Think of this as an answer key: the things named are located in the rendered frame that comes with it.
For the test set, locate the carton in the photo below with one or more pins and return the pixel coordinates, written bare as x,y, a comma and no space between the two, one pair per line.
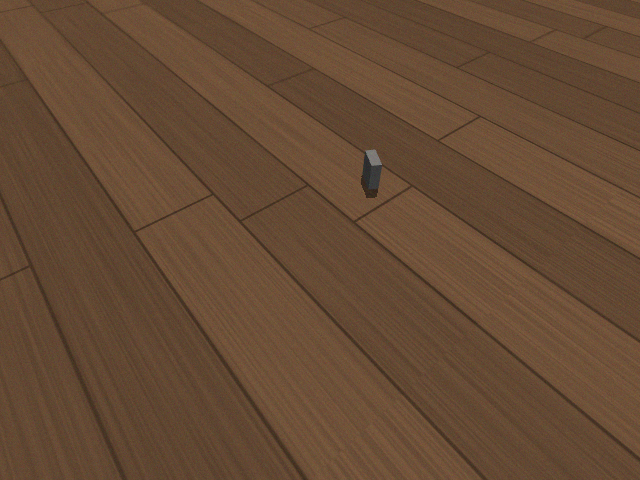
372,169

